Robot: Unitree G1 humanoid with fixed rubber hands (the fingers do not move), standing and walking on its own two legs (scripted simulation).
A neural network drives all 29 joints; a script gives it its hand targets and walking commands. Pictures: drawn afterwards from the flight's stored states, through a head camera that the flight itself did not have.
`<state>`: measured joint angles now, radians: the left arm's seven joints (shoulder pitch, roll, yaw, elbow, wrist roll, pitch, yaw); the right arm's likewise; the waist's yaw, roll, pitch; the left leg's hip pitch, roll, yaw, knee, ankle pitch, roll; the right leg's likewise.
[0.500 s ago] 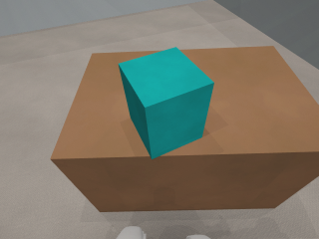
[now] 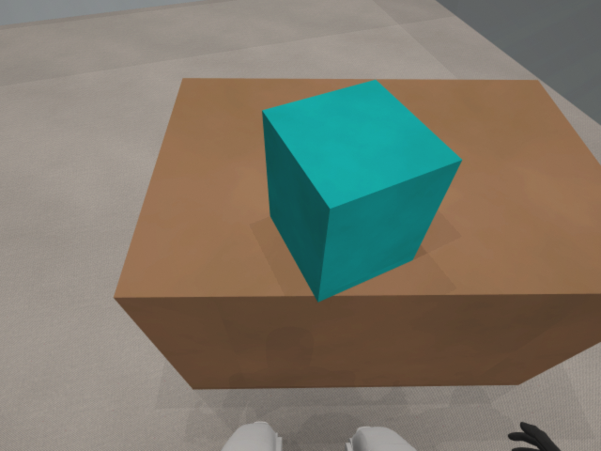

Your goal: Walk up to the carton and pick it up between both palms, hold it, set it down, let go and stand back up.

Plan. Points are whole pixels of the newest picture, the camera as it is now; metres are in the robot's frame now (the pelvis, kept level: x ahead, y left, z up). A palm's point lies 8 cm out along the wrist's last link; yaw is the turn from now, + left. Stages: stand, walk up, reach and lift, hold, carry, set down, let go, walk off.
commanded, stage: walk up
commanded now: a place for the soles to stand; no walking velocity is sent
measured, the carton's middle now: (346, 193) +0.49 -0.04 +0.01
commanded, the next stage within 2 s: none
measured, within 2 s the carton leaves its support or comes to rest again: neither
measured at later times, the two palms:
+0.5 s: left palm out of the picture +0.03 +0.28 -0.11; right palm out of the picture +0.10 -0.33 -0.10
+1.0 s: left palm out of the picture +0.09 +0.28 -0.10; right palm out of the picture +0.10 -0.34 -0.10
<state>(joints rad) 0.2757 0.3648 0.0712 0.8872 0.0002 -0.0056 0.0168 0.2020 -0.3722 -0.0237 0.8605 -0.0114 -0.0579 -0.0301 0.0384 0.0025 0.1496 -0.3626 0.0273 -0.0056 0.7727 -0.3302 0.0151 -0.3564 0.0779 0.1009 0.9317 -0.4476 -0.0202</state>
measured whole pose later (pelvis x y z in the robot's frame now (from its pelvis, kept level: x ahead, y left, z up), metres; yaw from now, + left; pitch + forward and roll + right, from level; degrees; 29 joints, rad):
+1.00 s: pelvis +0.00 -0.04 +0.00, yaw +0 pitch -4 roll +0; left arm 0.13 0.36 0.07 0.97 0.00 -0.01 -0.02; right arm 0.21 -0.38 -0.02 0.86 -0.03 -0.05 -0.03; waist 0.04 0.01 0.09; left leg -0.36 0.04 -0.01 0.74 -0.32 -0.01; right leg -0.32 0.07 0.10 0.82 -0.43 -0.02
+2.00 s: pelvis +0.07 -0.04 +0.00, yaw -2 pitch -3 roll -1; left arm 0.21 0.36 0.07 0.93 0.00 -0.03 0.00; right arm 0.20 -0.35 -0.02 0.86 -0.01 -0.04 -0.02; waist 0.03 -0.02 0.12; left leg -0.35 0.04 0.01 0.79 -0.39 0.00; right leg -0.33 0.06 0.09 0.73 -0.34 -0.01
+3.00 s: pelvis +0.06 -0.05 -0.01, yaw -1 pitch -5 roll +0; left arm 0.02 0.36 0.05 0.53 0.00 0.39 0.06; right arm 0.05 -0.35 -0.09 0.99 -0.09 -0.19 0.07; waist 0.03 0.00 0.18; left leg -0.35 0.04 0.01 0.80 -0.37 -0.02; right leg -0.35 0.06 0.08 0.81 -0.37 -0.01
